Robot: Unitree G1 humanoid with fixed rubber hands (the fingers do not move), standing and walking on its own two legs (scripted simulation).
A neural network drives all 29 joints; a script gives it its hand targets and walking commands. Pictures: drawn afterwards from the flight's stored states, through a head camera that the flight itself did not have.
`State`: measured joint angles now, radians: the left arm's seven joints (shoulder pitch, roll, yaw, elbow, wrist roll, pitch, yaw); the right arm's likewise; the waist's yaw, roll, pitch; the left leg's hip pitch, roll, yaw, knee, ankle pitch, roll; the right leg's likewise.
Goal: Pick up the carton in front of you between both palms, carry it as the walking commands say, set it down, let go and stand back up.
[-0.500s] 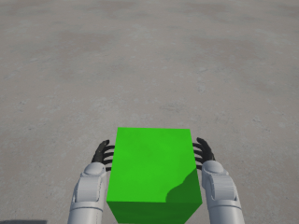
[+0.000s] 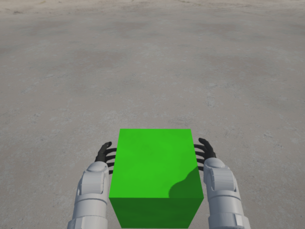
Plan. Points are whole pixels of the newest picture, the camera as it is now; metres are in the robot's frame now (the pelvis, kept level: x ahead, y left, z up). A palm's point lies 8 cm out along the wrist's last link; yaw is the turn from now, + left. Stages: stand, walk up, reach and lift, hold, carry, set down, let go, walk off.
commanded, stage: set down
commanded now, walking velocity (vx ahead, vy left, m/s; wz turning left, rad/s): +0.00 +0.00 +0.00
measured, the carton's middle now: (155, 180) +0.30 +0.00 -0.03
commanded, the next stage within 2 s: none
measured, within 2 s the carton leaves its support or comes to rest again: neither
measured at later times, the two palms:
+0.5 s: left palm (114, 177) +0.36 +0.14 -0.11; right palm (198, 178) +0.34 -0.15 -0.10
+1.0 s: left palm (122, 184) +0.41 +0.14 -0.25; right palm (191, 189) +0.38 -0.16 -0.25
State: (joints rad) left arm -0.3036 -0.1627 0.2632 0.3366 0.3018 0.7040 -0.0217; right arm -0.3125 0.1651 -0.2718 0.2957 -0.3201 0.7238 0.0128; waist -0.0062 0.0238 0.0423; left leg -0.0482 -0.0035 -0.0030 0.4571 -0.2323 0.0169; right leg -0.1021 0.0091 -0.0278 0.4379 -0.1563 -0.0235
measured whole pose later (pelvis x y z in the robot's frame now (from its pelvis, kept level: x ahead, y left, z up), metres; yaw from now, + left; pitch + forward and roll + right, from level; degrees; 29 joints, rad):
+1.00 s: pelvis -0.03 +0.03 -0.18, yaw +0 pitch +40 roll +0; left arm -0.79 -0.04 0.36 0.71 0.23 0.21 0.03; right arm -0.72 0.13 -0.52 0.56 -0.24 0.21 -0.04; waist -0.06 0.03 -0.20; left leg -1.62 -0.06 0.01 1.43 -0.51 0.04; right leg -1.66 0.01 0.03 1.38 -0.41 0.02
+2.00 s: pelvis -0.06 +0.03 -0.38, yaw -2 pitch +44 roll -5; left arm -1.41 0.29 0.06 1.03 0.07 0.24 0.07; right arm -1.26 -0.03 -0.58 0.78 -0.06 0.22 -0.12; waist -0.13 -0.04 0.14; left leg -2.30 -0.08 0.00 2.16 -0.63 0.05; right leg -2.32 0.03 0.00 2.05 -0.51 0.07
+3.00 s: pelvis -0.06 +0.02 -0.40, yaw -2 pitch +37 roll -5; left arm -1.51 0.27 0.14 1.16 0.17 0.17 -0.05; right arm -1.33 -0.14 -0.62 1.01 -0.10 0.14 -0.04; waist -0.10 -0.07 0.29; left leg -2.26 -0.08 -0.02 2.25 -0.65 0.03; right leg -2.28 0.08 0.00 2.14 -0.52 0.08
